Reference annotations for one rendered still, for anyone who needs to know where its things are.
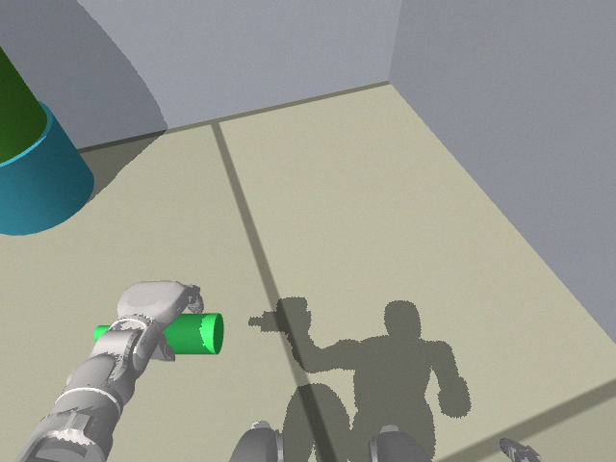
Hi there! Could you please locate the bottle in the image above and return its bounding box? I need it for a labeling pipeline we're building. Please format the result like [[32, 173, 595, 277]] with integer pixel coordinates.
[[94, 314, 224, 354]]

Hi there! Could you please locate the left robot hand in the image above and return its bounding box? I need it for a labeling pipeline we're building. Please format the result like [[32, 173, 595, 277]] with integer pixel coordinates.
[[117, 281, 204, 362]]

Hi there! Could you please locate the left robot arm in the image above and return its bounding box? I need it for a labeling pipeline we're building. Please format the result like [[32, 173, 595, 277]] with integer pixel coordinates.
[[13, 315, 160, 462]]

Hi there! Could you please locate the right robot hand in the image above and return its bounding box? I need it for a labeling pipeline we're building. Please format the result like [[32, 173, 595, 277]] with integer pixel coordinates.
[[500, 438, 542, 462]]

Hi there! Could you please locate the potted plant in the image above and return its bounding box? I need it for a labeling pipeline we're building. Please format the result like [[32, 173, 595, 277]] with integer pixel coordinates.
[[0, 47, 94, 236]]

